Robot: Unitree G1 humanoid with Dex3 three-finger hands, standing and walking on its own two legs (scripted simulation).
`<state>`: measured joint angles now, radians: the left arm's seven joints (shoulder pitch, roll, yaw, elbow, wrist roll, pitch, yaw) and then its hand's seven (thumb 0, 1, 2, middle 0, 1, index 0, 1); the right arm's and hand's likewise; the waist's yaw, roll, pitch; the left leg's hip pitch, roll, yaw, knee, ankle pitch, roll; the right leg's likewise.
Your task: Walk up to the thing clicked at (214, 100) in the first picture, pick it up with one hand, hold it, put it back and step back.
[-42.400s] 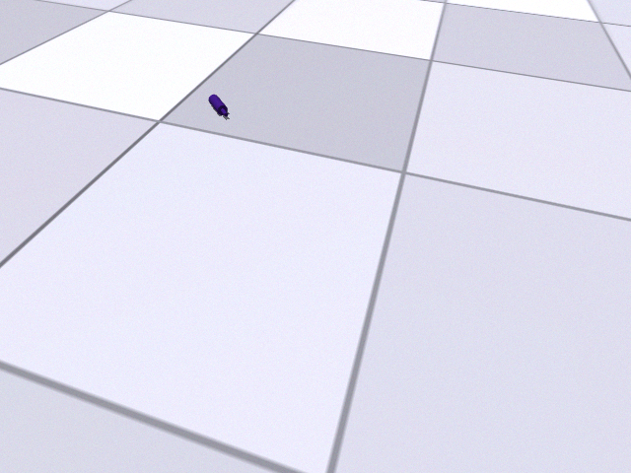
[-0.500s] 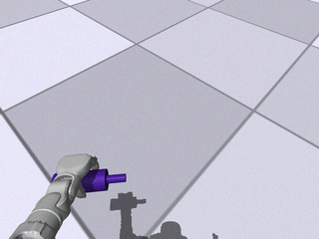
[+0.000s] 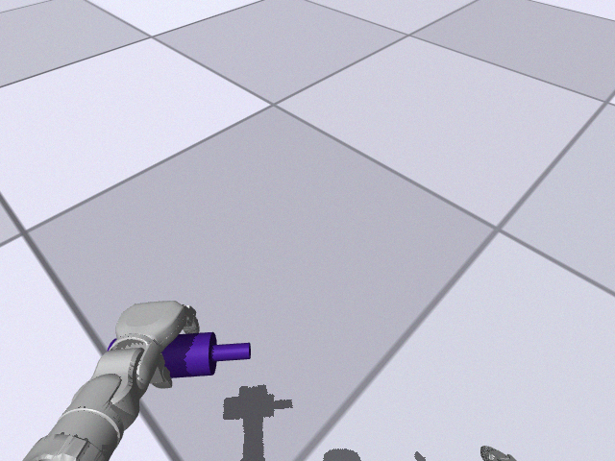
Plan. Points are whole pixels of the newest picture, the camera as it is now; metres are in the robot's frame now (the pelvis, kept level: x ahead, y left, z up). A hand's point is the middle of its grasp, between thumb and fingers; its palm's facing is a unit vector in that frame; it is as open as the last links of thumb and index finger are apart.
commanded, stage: hold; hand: left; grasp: from above
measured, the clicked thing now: (183, 355) +0.31 +0.20 -0.10
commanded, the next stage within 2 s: crouch in 1.26 s
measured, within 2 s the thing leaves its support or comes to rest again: neither
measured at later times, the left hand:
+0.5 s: hand (156, 359) +0.28 +0.22 -0.04, palm faces -0.46 -0.06 -0.88, open 9.2 cm
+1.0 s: hand (152, 359) +0.28 +0.22 -0.04, palm faces -0.48 -0.07 -0.88, open 9.3 cm
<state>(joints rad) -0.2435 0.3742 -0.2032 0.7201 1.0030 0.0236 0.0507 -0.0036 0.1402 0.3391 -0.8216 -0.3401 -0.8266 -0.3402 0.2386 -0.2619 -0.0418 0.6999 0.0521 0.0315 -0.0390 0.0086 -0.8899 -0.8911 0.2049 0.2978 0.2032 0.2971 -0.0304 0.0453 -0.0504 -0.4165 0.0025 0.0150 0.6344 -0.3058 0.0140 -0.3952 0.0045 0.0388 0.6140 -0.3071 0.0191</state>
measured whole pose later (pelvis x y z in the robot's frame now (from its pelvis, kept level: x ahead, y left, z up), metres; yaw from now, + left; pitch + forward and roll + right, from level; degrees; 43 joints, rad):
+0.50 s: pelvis -0.01 +0.00 +0.01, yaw +0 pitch +2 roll +0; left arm -0.21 0.38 -0.21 0.64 0.99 0.02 0.00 0.00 0.12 0.37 -0.80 -0.40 -0.80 -0.40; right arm 0.22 -0.26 -0.03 0.68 0.06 0.04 -0.04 0.01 -0.90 -0.89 0.20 0.30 0.20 0.30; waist -0.01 0.05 -0.02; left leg -0.34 0.00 0.02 0.56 -0.26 0.01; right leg -0.32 0.00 0.04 0.55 -0.27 0.02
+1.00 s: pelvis -0.01 +0.00 +0.01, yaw +0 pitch +1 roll +0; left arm -0.21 0.39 -0.21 0.61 0.99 0.03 -0.04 0.00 0.10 0.42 -0.77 -0.46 -0.77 -0.46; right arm 0.19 -0.26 -0.02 0.67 0.07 0.05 -0.05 0.01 -0.90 -0.90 0.20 0.30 0.20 0.30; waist -0.01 0.05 0.00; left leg -0.29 0.00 0.02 0.51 -0.24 0.01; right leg -0.28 0.00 0.04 0.51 -0.25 0.02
